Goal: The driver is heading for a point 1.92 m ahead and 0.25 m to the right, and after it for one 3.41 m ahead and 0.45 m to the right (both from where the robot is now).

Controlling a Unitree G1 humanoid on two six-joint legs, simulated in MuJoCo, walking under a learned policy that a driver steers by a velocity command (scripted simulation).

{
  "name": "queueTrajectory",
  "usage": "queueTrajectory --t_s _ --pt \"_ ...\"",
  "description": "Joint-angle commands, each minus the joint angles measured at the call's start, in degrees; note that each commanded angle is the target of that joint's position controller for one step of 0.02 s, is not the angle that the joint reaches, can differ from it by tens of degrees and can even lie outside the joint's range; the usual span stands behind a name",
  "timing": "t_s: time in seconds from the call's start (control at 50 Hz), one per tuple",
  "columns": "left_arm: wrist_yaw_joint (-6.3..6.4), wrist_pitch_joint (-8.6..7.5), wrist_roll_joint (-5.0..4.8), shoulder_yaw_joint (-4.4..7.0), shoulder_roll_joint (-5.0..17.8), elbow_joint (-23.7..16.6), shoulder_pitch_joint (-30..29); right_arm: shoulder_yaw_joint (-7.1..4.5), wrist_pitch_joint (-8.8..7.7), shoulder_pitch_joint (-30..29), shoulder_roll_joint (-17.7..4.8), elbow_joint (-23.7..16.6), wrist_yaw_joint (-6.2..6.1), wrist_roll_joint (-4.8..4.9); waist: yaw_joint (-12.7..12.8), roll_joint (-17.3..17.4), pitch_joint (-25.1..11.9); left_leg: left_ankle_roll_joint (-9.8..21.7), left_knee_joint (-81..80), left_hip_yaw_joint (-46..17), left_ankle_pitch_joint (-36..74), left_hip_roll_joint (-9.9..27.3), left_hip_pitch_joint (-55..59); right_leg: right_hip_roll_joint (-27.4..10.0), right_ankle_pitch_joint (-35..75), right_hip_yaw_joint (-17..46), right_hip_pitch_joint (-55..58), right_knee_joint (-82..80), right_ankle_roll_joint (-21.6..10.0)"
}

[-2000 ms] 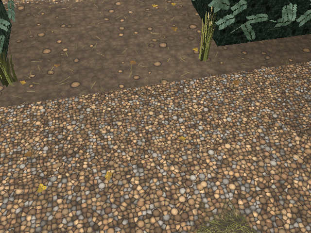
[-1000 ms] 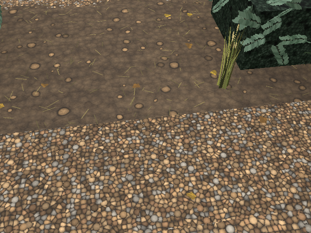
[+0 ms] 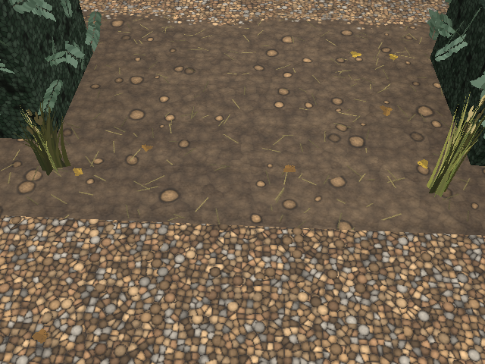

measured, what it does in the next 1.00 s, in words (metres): walks ahead: right foot, then left foot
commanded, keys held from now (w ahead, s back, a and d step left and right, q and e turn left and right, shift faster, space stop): no key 1.00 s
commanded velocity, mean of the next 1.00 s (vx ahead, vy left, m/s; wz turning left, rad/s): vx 0.06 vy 0.00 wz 0.04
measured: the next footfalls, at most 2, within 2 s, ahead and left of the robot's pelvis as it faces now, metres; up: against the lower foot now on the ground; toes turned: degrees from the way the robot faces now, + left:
right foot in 0.04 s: +0.16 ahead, -0.12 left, +0.00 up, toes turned -2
left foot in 0.34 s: +0.15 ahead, +0.11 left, +0.00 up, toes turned +5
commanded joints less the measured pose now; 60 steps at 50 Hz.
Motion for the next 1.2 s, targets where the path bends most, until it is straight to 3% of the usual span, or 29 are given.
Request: queueTrajectory --t_s 0.02,0.04,0.06,0.08,0.1,0.12,0.14,0.16,0.18,0.2,0.24,0.28,0.34,0.36,0.38,0.4,0.42,0.44,0.46,0.48,0.56,0.82,1.2 --pt "-0.17 -1.9 -1.62 2.02 6.5 -2.9 -1.7 -2.36 0.38 -1.7 -10.0 -2.1 -0.27 0.73 4.6 5.6 0.8 8.4 3.8 -7.4 32.2 13.1 -9.6 2.8 4.8 -3.1 12.3 -4.5 -2.1" --pt "0.02 -2.47 -2.64 2.8 8.8 -1.4 2.9 -2.47 0.24 -2.3 -10.2 -2.2 -0.22 0.56 6.7 4.0 -2.6 5.5 10.7 -5.4 36.1 9.8 -12.8 1.9 12.0 -1.6 21.0 -5.5 -4.6" --pt "0.35 -3.24 -2.61 3.67 13.7 -0.4 11.4 -1.35 -0.14 -0.4 -6.2 -4.0 0.05 0.99 8.4 -4.7 -14.5 0.6 25.6 -0.7 23.7 2.6 -20.3 -7.3 32.7 7.7 38.4 -3.8 -14.5" --pt "-0.06 -3.17 -1.14 3.33 13.7 1.7 23.1 0.32 -0.84 5.5 0.1 -4.4 -0.01 0.68 10.4 -16.0 -26.1 -3.5 48.5 2.7 -23.2 -4.2 -33.5 -21.6 42.2 26.4 55.2 -7.9 -28.0" --pt "0.07 -4.03 1.43 3.91 12.2 2.9 25.1 -1.1 -0.75 -1.4 -3.5 -5.9 -0.26 1.08 12.6 -6.1 -12.7 -2.1 58.5 -1.4 -23.6 -0.6 -41.9 -22.9 29.7 29.0 43.2 -14.2 -24.6" --pt "0.5 -3.89 0.64 4.13 11.5 1.6 17.8 -1.54 0.03 -4.9 -5.3 -6.4 -1.52 1.1 10.0 -1.0 -5.1 -1.6 59.8 -1.1 -18.4 3.6 -41.3 -21.1 20.6 22.6 32.0 -16.6 -20.7" --pt "0.79 -3.12 -1.2 2.61 6.8 -0.9 9.9 -1.9 0.42 -4.0 -6.5 -5.6 -2.9 0.67 6.5 0.7 -4.2 -2.1 57.2 0.4 -15.0 6.6 -36.4 -18.4 18.5 18.0 24.9 -18.8 -18.5" --pt "0.79 -2.85 -2.4 1.02 2.8 -1.6 7.6 -1.43 0.72 -3.3 -4.5 -5.4 -3.2 -0.18 4.1 -0.3 -2.7 -2.8 52.5 -0.6 -12.4 9.1 -31.6 -15.4 19.2 13.9 19.5 -20.4 -16.1" --pt "0.46 -2.94 -2.87 -0.02 0.6 -2.1 5.8 -0.76 1.08 -4.0 -1.8 -5.6 -3.01 -0.61 2.2 -1.0 -1.1 -3.9 48.8 -0.3 -11.3 10.6 -27.4 -12.5 19.6 10.2 14.3 -21.4 -14.0" --pt "-0.02 -3.27 -2.99 -0.22 1.0 -2.5 4.1 -0.75 1.57 -2.7 -1.2 -5.1 -2.22 -0.14 0.8 -1.2 -1.8 -5.2 45.6 1.2 -9.1 10.6 -23.2 -9.7 19.3 7.0 11.4 -21.4 -12.4" --pt "-1.57 -4.16 -3.45 0.99 6.1 -3.3 -0.2 -1.1 2.3 -0.7 -2.2 -4.9 -0.3 0.85 -1.6 -0.5 -2.5 -8.1 33.4 6.1 -3.7 10.0 -14.8 -4.5 14.5 0.5 4.2 -19.7 -9.8" --pt "-3.59 -4.1 -4.11 1.87 9.2 -2.5 -0.5 -1.75 2.86 -2.7 -4.9 -6.5 0.3 1.02 -1.0 -0.9 -1.8 -9.3 25.4 8.0 0.9 9.0 -11.5 -5.0 4.6 3.2 1.7 -16.9 -9.8" --pt "-6.43 -2.92 -5.02 1.15 6.8 -0.7 1.2 -2.02 2.11 -3.6 -6.5 -8.0 -0.28 1.88 -0.7 0.6 -2.2 -6.2 15.6 7.1 10.0 10.3 -9.0 -6.3 -5.8 8.3 2.7 -12.5 -8.0" --pt "-6.59 -2.3 -5.14 1.0 6.1 -0.4 2.5 -2.0 1.73 -6.3 -7.6 -9.8 -0.57 2.74 0.7 0.9 -2.2 -4.5 11.3 6.3 9.7 10.9 -11.4 -5.6 -8.2 9.0 5.8 -12.0 -7.0" --pt "-5.47 -2.09 -4.58 1.68 6.7 -0.8 7.2 -2.03 1.41 -11.1 -10.0 -11.3 -0.7 3.34 5.9 3.6 -2.6 -0.5 10.2 5.4 9.4 11.3 -14.2 -2.2 -10.9 6.0 9.1 -11.6 -6.0" --pt "-4.32 -1.8 -3.8 2.05 7.6 -1.0 7.9 -2.55 1.71 -13.8 -10.3 -10.8 -0.39 2.99 6.9 6.1 -1.1 0.9 7.4 4.7 -0.5 10.4 -20.7 1.7 -13.4 0.6 12.8 -9.9 -4.6" --pt "-3.72 -1.67 -3.1 1.84 7.2 -1.5 6.3 -2.34 1.96 -14.8 -9.3 -10.9 -0.17 3.33 6.5 5.1 -1.6 0.2 5.4 4.7 -1.9 9.8 -22.0 1.9 -12.5 0.0 15.6 -8.8 -3.9" --pt "-3.38 -1.66 -3.29 1.74 6.5 -1.4 6.4 -2.24 2.1 -15.8 -8.3 -11.1 -0.07 3.34 6.6 3.8 -1.8 -0.7 6.3 5.5 1.4 9.1 -21.1 1.5 -7.7 0.5 16.3 -8.8 -3.8" --pt "-3.42 -1.68 -4.29 1.75 6.8 -0.8 7.1 -2.22 2.33 -15.9 -7.8 -11.3 0.12 3.38 5.9 2.7 -2.9 -1.6 7.2 6.5 4.4 8.5 -18.8 1.3 -3.7 0.8 16.4 -9.0 -3.8" --pt "-3.63 -1.65 -4.68 1.78 6.6 -0.9 7.1 -2.17 2.39 -14.9 -7.5 -10.8 0.24 3.29 5.5 2.5 -3.2 -1.8 7.9 6.8 7.2 8.5 -17.6 1.4 0.0 0.4 16.5 -8.7 -3.8" --pt "-4.23 -1.49 -4.52 2.36 7.4 -1.3 6.3 -2.5 2.94 -13.0 -7.6 -9.7 0.01 3.37 4.6 2.3 -4.8 -2.6 8.9 8.2 12.3 8.2 -15.9 1.3 9.1 0.1 18.9 -7.4 -2.8" --pt "-3.64 -0.77 -4.06 3.29 8.8 -1.0 6.1 -3.34 3.17 -16.2 -9.2 -8.6 -0.16 3.44 4.6 2.2 -3.8 -3.0 7.9 9.6 12.2 7.8 -14.5 1.9 6.9 0.1 18.3 -7.8 -1.7" --pt "-3.76 -0.21 -3.83 3.31 8.6 1.7 8.3 -2.9 3.55 -16.1 -8.7 -4.7 -0.59 3.18 4.9 1.6 -1.6 -3.1 5.3 10.6 7.9 7.2 -13.8 1.7 2.3 1.0 18.4 -9.7 -1.9"
Velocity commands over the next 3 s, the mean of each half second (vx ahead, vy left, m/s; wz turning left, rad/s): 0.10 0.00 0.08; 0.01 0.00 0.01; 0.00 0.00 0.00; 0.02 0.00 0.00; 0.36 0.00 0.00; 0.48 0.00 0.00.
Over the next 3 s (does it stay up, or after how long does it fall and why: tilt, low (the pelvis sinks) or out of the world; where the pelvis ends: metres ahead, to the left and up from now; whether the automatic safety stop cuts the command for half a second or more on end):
stays up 0.63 0.00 -0.18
